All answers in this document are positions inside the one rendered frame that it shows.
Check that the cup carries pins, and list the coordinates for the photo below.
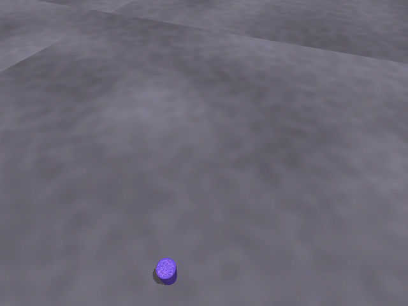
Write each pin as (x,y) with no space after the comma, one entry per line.
(166,270)

